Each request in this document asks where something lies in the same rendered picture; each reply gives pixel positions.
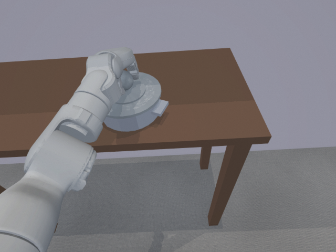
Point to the pot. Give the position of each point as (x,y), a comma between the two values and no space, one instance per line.
(137,122)

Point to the table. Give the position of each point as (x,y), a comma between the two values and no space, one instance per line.
(210,104)

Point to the knob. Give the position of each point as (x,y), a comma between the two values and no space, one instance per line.
(127,80)

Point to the left robot hand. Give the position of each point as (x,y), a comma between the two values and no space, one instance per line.
(129,62)

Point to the left robot forearm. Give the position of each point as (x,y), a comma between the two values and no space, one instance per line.
(82,117)

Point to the lid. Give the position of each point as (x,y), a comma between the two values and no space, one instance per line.
(140,98)

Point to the left robot upper arm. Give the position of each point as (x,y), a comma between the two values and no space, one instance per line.
(29,209)

